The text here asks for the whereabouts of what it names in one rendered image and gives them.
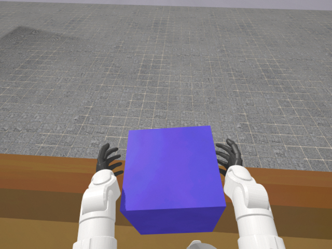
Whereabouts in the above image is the robot left hand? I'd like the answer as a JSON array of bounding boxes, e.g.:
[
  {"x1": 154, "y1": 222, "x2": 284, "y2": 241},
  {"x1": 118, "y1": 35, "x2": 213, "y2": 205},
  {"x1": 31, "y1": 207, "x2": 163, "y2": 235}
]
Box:
[{"x1": 96, "y1": 143, "x2": 123, "y2": 176}]

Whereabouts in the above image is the robot right hand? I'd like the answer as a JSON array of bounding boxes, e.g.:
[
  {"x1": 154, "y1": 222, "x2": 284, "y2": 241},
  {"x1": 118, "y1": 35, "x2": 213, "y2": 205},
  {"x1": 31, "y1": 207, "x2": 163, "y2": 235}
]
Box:
[{"x1": 215, "y1": 139, "x2": 243, "y2": 177}]

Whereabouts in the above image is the right robot shin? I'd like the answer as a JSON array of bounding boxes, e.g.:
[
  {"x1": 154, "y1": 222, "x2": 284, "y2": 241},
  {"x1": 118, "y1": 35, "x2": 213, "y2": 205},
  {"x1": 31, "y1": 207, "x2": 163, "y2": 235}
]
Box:
[{"x1": 189, "y1": 240, "x2": 201, "y2": 247}]

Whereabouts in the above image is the carton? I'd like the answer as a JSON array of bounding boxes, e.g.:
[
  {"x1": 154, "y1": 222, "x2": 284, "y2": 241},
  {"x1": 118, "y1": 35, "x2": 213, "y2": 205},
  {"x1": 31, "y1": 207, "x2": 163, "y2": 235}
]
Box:
[{"x1": 120, "y1": 126, "x2": 226, "y2": 234}]

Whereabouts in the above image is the left robot forearm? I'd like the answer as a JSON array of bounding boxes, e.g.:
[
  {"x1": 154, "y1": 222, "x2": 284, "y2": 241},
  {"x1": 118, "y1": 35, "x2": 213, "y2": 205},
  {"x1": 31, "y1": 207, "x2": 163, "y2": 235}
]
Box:
[{"x1": 73, "y1": 169, "x2": 121, "y2": 249}]

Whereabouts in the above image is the right robot forearm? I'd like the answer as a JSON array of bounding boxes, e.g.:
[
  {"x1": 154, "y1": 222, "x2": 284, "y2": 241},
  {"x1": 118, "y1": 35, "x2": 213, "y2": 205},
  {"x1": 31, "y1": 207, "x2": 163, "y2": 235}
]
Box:
[{"x1": 223, "y1": 165, "x2": 286, "y2": 249}]

